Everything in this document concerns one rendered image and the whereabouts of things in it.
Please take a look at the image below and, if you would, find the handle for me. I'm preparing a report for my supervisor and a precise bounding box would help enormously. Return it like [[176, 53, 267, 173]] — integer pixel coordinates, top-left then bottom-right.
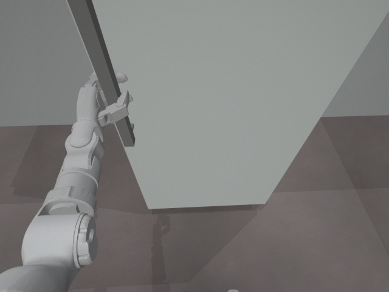
[[67, 0, 135, 147]]

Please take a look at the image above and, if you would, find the left robot hand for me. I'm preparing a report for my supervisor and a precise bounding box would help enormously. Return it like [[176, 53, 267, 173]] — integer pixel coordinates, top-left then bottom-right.
[[76, 71, 133, 131]]

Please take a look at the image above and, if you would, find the left robot forearm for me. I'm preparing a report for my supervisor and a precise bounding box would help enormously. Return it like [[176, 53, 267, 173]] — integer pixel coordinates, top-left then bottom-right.
[[21, 120, 105, 264]]

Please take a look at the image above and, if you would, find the left robot upper arm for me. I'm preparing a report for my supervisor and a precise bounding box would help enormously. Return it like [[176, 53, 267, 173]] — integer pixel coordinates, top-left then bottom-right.
[[0, 212, 98, 292]]

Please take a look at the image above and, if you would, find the fridge door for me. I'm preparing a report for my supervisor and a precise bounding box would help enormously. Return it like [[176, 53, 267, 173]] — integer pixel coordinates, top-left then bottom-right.
[[66, 0, 389, 209]]

